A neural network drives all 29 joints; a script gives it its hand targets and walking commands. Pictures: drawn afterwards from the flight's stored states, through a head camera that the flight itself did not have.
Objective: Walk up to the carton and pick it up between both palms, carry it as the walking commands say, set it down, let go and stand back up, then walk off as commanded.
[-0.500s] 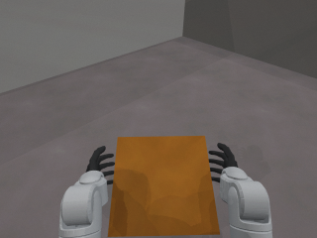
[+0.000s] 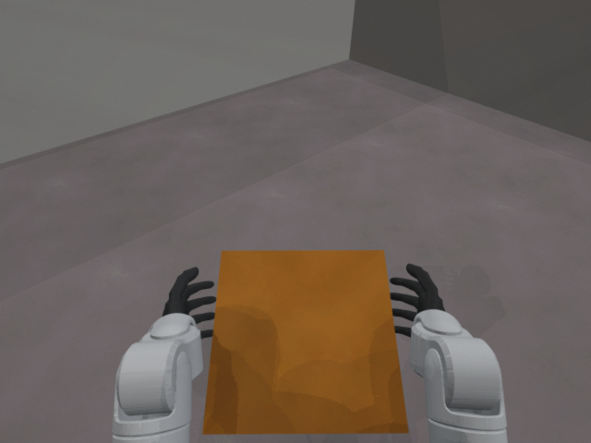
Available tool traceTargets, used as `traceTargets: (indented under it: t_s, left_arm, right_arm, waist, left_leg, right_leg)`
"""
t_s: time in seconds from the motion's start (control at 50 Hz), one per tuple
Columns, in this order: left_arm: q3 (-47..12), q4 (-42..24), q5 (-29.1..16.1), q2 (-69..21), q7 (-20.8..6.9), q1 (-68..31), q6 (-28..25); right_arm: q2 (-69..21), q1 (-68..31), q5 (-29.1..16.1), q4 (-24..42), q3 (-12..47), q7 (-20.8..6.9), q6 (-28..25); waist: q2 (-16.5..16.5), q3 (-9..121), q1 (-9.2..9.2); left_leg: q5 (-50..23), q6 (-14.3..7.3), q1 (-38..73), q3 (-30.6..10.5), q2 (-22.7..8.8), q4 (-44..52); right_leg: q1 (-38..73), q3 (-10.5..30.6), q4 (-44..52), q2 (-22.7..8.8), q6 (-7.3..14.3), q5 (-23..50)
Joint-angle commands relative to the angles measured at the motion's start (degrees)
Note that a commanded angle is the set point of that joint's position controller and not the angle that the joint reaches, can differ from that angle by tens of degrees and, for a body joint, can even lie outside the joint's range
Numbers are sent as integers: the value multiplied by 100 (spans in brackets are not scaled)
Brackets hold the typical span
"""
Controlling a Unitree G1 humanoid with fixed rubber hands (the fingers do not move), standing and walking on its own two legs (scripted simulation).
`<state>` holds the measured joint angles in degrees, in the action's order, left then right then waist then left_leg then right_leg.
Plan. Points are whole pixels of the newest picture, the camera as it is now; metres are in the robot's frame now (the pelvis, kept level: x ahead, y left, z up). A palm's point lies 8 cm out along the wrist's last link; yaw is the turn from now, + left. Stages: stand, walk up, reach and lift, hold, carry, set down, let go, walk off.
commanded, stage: carry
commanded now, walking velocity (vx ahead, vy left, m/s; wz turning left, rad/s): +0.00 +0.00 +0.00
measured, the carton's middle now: (302, 342) +0.28 +0.00 +0.01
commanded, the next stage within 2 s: none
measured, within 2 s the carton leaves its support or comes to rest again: neither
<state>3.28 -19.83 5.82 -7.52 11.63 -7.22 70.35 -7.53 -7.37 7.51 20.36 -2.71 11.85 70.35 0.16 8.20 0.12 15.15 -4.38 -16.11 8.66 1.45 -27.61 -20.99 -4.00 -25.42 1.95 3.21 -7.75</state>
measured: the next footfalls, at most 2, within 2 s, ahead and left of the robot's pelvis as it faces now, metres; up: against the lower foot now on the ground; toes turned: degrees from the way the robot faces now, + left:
none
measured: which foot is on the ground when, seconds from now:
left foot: down 0.00-1.00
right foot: down 0.00-1.00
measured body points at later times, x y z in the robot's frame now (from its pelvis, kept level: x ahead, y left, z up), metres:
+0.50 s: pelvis +0.02 +0.01 +0.00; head +0.00 +0.01 +0.45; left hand +0.30 +0.16 +0.07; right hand +0.30 -0.15 +0.07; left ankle +0.00 +0.06 -0.74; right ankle +0.06 -0.08 -0.74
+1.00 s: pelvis +0.03 +0.01 +0.00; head +0.01 +0.01 +0.45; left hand +0.30 +0.16 +0.08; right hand +0.30 -0.15 +0.08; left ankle +0.00 +0.06 -0.74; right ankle +0.06 -0.08 -0.74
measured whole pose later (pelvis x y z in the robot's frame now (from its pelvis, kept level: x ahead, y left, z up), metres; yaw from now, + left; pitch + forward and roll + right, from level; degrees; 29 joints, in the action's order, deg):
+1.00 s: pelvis +0.03 +0.01 +0.00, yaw +0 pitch +4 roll -1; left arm 3.2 -17.4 5.8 -7.4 10.4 -5.5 61.0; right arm -7.4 -5.5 6.7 17.7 -3.2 10.6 61.3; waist 0.5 7.4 -0.2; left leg 18.3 -4.6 -15.2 8.2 1.4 -29.3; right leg -20.4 -4.3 -27.9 2.0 3.0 -11.4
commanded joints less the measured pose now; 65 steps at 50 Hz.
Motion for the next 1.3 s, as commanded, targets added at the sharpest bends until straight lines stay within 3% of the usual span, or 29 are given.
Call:
traceTargets:
  t_s: [0.0,0.22,0.28,0.42,0.64,0.76,0.84,0.88,0.94,1.0,1.08,1.14,1.18,1.22,1.28]
  left_arm:
    - [-3199,-506,-2080,-5397,-1458,-2389,-245]
    - [-2777,378,-1693,-5162,-1603,-2556,-982]
    - [-2825,340,-1689,-5220,-1625,-2619,-1188]
    - [-2935,160,-1687,-5029,-1580,-2317,-1200]
    - [-2979,134,-1672,-4943,-1591,-2307,-1275]
    - [-2780,509,-1526,-4777,-1620,-2364,-1419]
    - [-2994,115,-1694,-5021,-1609,-2474,-1457]
    - [-3230,-344,-1868,-5172,-1552,-2391,-1302]
    - [-3269,-472,-1890,-5007,-1478,-2083,-1022]
    - [-3093,-180,-1761,-4755,-1482,-1958,-900]
    - [-2638,697,-1439,-4530,-1592,-2275,-1200]
    - [-2989,104,-1721,-5108,-1629,-2637,-1373]
    - [-3185,-265,-1876,-5270,-1574,-2569,-1265]
    - [-3051,-65,-1772,-5003,-1533,-2341,-1177]
    - [-2601,778,-1418,-4538,-1589,-2219,-1321]
  right_arm:
    - [-5389,-2240,-2060,433,3181,-1458,-224]
    - [-5097,-2375,-1663,-459,2717,-1626,-944]
    - [-5152,-2435,-1675,-421,2752,-1655,-1152]
    - [-4957,-2158,-1727,-241,2876,-1603,-1165]
    - [-4876,-2195,-1705,-194,2906,-1600,-1242]
    - [-4735,-2256,-1547,-590,2695,-1632,-1389]
    - [-4983,-2382,-1718,-186,2913,-1622,-1434]
    - [-5107,-2313,-1913,286,3153,-1561,-1277]
    - [-4930,-2024,-1966,419,3208,-1473,-985]
    - [-4694,-1902,-1833,114,3052,-1466,-860]
    - [-4485,-2209,-1458,-776,2572,-1584,-1168]
    - [-5065,-2575,-1707,-135,2924,-1626,-1344]
    - [-5203,-2518,-1874,247,3116,-1567,-1238]
    - [-4941,-2278,-1794,6,2976,-1519,-1143]
    - [-4519,-2134,-1443,-883,2536,-1581,-1282]
  waist:
    - [87,1079,-5]
    - [58,1143,-38]
    - [55,1203,-38]
    - [90,1377,-28]
    - [71,1240,-31]
    - [73,1165,-38]
    - [69,1151,-37]
    - [77,1214,-29]
    - [104,1322,-21]
    - [113,1229,-21]
    - [68,967,-43]
    - [6,928,-52]
    - [22,1061,-39]
    - [64,1224,-29]
    - [77,1221,-38]
  left_leg:
    - [-619,312,158,-1116,-1157,627]
    - [-813,317,267,-1079,-1111,494]
    - [-903,309,318,-1063,-1096,438]
    - [-1483,262,471,-1013,-1098,252]
    - [-1324,254,428,-1028,-1100,316]
    - [-1155,265,379,-1043,-1097,374]
    - [-1065,264,372,-1058,-1099,390]
    - [-1200,254,416,-1047,-1108,343]
    - [-1524,242,482,-1004,-1109,246]
    - [-1497,246,437,-995,-1094,263]
    - [-827,282,255,-1049,-1085,452]
    - [-424,293,201,-1086,-1080,526]
    - [-605,271,283,-1075,-1086,450]
    - [-974,258,381,-1027,-1081,332]
    - [-1086,270,380,-992,-1051,293]
  right_leg:
    - [724,943,173,-875,57,458]
    - [736,959,141,-895,112,571]
    - [774,950,119,-899,123,634]
    - [877,872,-46,-917,174,1173]
    - [819,870,-53,-904,182,993]
    - [788,884,-34,-893,182,832]
    - [780,886,-25,-879,173,721]
    - [813,861,-65,-870,175,828]
    - [877,817,-149,-876,200,1153]
    - [847,830,-137,-888,228,1197]
    - [721,916,5,-898,206,648]
    - [712,965,90,-884,173,325]
    - [776,942,54,-862,168,426]
    - [857,903,-25,-869,179,759]
    - [865,915,-48,-915,221,1026]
